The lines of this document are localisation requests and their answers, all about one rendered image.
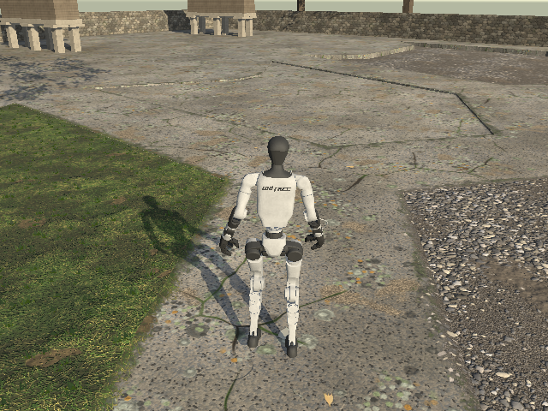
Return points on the robot left upper arm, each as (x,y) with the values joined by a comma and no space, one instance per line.
(249,180)

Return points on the left robot hand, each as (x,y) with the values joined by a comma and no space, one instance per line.
(223,243)

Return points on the robot right shin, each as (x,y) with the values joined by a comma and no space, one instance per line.
(292,316)

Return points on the left robot forearm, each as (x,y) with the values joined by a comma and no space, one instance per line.
(231,226)

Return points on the right robot hand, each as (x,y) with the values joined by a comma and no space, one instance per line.
(320,241)

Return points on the robot right upper arm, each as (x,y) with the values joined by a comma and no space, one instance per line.
(302,182)

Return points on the right robot forearm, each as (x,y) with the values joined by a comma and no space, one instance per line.
(316,226)

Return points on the right robot foot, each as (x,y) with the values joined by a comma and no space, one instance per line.
(291,350)

